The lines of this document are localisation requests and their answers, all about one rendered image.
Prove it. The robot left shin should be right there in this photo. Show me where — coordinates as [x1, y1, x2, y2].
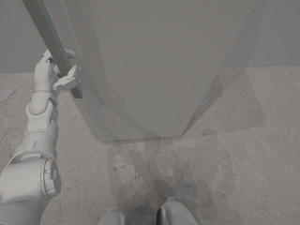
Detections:
[108, 208, 118, 213]

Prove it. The handle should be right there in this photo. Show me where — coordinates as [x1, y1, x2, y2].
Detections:
[22, 0, 83, 98]

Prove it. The fridge door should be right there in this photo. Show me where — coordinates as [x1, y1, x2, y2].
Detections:
[18, 0, 259, 142]

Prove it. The robot left thigh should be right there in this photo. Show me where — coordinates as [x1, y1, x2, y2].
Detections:
[98, 211, 125, 225]

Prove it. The left robot hand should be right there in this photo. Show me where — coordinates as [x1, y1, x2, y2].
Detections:
[33, 49, 82, 99]

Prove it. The robot left forearm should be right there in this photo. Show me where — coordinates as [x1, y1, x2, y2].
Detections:
[0, 92, 59, 203]

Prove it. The left robot upper arm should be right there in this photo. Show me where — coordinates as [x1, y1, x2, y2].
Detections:
[0, 157, 62, 225]

